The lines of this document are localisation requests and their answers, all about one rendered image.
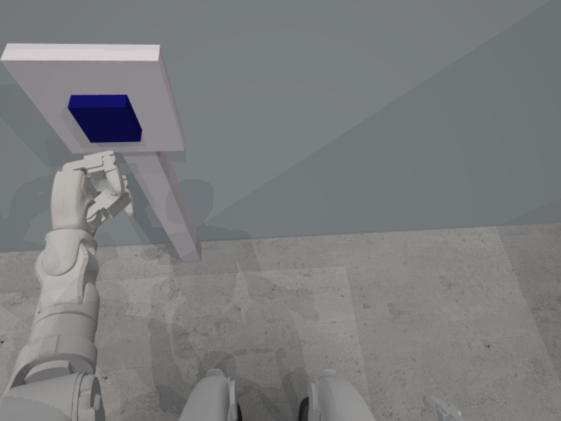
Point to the robot left forearm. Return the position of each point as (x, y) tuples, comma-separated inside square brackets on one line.
[(63, 330)]

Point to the robot thigh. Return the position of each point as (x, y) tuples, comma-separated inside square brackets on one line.
[(335, 399), (214, 398)]

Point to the robot right hand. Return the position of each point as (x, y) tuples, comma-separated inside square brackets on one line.
[(444, 411)]

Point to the panel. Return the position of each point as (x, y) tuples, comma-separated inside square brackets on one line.
[(50, 73)]

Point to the button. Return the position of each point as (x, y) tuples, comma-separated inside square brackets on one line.
[(105, 118)]

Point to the robot right thigh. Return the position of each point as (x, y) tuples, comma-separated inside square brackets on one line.
[(335, 399)]

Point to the robot left hand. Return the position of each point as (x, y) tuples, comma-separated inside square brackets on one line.
[(73, 193)]

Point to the left robot upper arm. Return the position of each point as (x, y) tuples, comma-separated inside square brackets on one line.
[(75, 397)]

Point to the robot left thigh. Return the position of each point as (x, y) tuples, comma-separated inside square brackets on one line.
[(214, 398)]

